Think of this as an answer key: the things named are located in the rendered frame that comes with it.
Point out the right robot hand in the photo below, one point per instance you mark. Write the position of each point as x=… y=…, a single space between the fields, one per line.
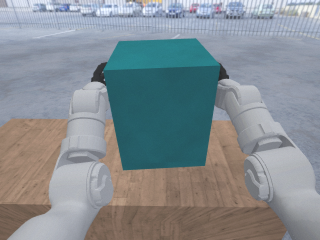
x=222 y=73

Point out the left robot forearm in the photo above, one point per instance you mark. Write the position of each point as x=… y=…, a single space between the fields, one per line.
x=86 y=123

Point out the left robot hand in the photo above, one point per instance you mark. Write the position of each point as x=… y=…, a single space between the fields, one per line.
x=98 y=76

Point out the carton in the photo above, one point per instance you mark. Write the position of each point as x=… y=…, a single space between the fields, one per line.
x=162 y=95

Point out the pedestal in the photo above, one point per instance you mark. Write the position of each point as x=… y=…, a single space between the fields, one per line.
x=208 y=202

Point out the robot left upper arm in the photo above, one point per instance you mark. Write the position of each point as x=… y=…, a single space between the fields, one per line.
x=77 y=193

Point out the robot right upper arm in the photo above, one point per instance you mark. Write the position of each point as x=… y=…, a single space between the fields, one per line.
x=283 y=178

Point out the right robot forearm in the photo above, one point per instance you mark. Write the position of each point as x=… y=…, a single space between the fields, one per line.
x=254 y=125

